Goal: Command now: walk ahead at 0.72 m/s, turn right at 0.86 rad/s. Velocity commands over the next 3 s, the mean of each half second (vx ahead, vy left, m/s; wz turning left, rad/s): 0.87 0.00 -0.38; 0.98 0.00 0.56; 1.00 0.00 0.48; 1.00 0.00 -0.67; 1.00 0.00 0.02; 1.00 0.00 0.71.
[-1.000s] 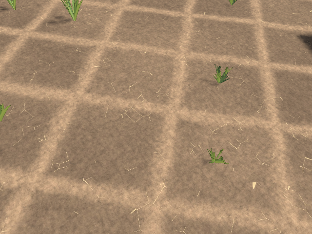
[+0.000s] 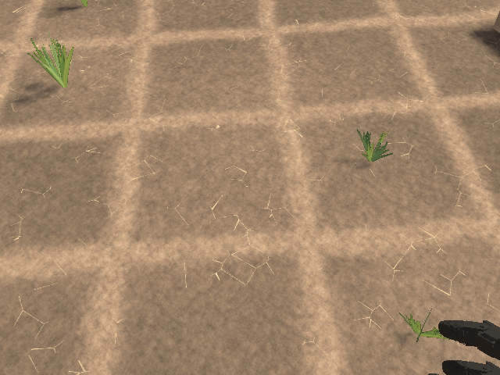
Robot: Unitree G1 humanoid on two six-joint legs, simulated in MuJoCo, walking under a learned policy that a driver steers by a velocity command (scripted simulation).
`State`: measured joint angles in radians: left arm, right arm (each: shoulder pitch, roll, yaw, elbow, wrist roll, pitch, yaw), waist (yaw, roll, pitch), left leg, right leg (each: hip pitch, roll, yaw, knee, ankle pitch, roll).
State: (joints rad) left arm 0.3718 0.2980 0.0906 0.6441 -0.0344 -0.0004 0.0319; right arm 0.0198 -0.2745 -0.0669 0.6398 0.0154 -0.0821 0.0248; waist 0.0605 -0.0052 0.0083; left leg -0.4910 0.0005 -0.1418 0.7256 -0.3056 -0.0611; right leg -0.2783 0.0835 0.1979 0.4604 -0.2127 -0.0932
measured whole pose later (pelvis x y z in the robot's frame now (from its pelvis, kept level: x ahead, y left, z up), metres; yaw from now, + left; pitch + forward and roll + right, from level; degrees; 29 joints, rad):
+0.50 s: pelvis +0.29 +0.02 -0.02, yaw -11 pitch +4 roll -2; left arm -0.01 0.22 0.01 0.53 -0.03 -0.09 -0.06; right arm 0.65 -0.19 0.00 0.94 0.02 -0.09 0.00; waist -0.16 -0.03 0.01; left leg 0.21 0.04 -0.02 0.15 -0.42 0.00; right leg -0.79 -0.05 -0.03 0.73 0.01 -0.05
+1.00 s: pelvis +0.74 -0.04 -0.04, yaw +8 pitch -1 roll -4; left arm 0.38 0.29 0.07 0.83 0.00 -0.08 0.00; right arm 0.07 -0.30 -0.04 0.65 0.04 -0.03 0.06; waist 0.05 0.01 0.06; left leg -0.72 0.06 0.10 0.78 0.02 0.12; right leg 0.29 0.01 -0.32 0.29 -0.49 0.06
